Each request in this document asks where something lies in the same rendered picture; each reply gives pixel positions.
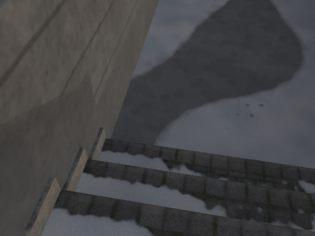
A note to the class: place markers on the stairs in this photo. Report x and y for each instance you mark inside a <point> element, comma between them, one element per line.
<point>222,185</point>

